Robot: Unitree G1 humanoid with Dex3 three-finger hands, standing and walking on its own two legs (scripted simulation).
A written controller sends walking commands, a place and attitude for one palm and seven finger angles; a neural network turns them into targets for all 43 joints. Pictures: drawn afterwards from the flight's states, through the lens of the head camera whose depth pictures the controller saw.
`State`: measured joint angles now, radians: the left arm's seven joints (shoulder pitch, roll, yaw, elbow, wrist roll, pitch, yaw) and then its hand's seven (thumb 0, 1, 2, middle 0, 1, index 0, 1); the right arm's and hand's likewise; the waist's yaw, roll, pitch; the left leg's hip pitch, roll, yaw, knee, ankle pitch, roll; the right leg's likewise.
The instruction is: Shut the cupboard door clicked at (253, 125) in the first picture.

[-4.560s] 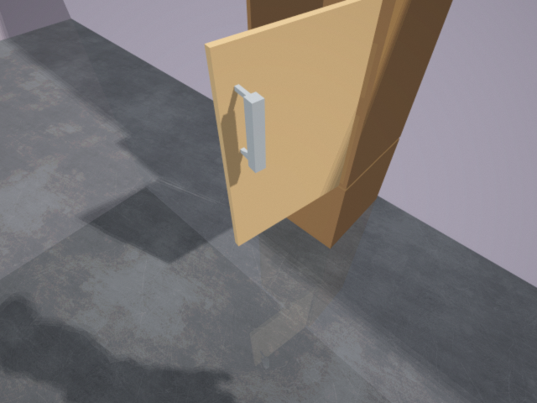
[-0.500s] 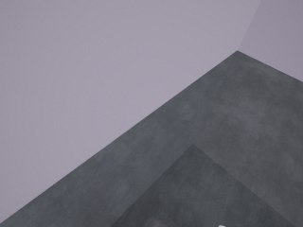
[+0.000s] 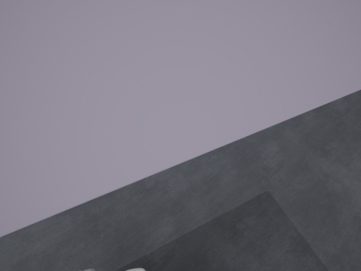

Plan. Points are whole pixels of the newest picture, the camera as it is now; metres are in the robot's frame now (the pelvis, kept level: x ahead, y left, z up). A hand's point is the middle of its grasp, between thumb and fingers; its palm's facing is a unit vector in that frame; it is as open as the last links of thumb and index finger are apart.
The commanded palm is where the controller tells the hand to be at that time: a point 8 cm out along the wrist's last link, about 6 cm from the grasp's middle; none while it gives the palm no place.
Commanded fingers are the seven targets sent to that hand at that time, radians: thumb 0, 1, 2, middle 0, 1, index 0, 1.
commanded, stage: turn to face it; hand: left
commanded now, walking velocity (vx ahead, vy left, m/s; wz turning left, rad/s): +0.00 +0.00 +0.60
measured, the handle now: out of the picture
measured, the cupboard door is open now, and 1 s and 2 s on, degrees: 79 79 79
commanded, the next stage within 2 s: none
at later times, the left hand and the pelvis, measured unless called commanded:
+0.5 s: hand out of the picture +0.04 +0.15 -0.14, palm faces +0.31 -0.91 -0.26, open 7.4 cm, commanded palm none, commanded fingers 0.00 0.90 0.90 -0.20 -0.30 -0.20 -0.30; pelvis +0.03 -0.06 +0.02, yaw +18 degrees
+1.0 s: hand out of the picture +0.00 +0.18 -0.14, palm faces +0.58 -0.77 -0.28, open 7.4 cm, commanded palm none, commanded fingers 0.00 0.90 0.90 -0.20 -0.30 -0.20 -0.30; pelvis +0.04 -0.07 +0.02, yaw +36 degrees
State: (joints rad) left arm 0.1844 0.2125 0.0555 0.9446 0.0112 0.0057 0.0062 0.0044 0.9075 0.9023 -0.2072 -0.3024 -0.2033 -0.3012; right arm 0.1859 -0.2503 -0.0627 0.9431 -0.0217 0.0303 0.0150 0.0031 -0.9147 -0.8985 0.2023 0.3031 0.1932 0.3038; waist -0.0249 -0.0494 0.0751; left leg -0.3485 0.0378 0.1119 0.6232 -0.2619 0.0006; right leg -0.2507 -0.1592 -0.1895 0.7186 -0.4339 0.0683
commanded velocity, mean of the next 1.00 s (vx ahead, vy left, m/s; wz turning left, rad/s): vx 0.00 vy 0.00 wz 0.60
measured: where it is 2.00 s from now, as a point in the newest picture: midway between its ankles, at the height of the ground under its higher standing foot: outside the picture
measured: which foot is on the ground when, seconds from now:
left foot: down 0.00-0.30, up 0.32-0.64, down 0.66-1.00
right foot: up 0.00-0.28, down 0.30-0.66, up 0.68-1.00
